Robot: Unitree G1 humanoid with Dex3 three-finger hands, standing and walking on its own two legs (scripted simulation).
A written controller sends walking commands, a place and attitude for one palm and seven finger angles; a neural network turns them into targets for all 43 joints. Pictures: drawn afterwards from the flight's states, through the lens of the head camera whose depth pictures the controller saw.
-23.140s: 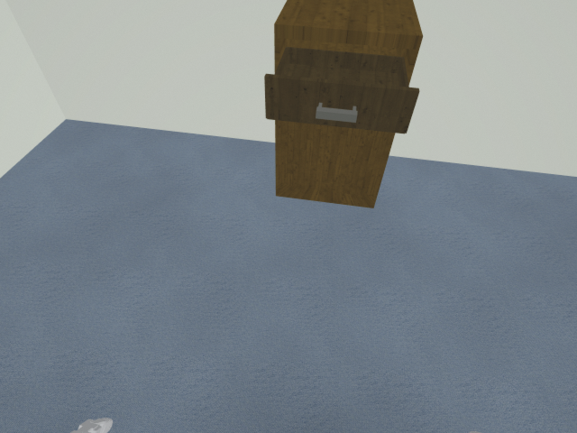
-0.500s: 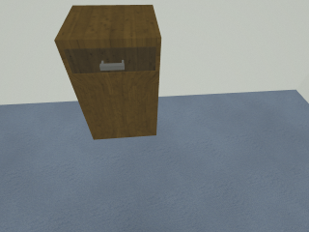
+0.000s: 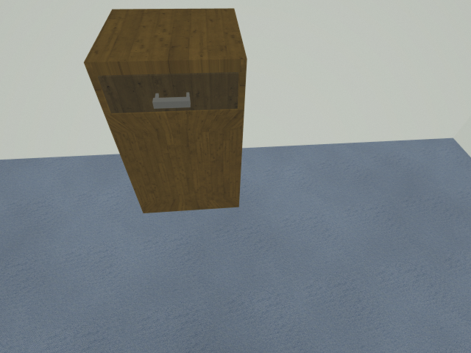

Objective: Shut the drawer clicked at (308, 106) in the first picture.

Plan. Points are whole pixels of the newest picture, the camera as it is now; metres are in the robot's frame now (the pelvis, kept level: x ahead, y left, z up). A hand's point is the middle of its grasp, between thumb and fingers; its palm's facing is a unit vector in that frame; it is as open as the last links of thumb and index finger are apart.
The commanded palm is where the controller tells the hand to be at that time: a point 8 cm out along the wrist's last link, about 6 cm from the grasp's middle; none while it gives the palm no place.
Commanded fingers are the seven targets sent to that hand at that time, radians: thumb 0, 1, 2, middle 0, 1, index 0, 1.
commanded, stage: stand and wait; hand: left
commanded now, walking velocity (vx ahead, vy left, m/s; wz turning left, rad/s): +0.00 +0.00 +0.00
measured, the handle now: (172, 99) +0.87 +0.27 -0.07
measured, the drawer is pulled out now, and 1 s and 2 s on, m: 0.00 0.00 0.00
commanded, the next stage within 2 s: none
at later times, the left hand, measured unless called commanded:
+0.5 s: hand out of the picture +0.05 +0.21 -0.17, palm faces +0.01 -0.96 -0.27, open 7.4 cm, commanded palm none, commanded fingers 0.00 0.90 0.90 -0.20 -0.30 -0.20 -0.30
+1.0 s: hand out of the picture +0.07 +0.22 -0.16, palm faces +0.00 -0.96 -0.29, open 7.4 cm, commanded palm none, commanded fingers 0.00 0.90 0.90 -0.20 -0.30 -0.20 -0.30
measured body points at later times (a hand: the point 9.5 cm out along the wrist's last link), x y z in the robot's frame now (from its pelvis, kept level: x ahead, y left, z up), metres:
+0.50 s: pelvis +0.01 -0.01 +0.00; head +0.02 -0.01 +0.45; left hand +0.05 +0.26 -0.15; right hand +0.04 -0.26 -0.15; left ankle +0.03 +0.13 -0.74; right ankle -0.01 -0.11 -0.74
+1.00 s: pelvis +0.01 -0.01 +0.01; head +0.03 -0.01 +0.46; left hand +0.07 +0.27 -0.14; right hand +0.07 -0.28 -0.14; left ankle +0.03 +0.13 -0.74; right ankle -0.01 -0.11 -0.74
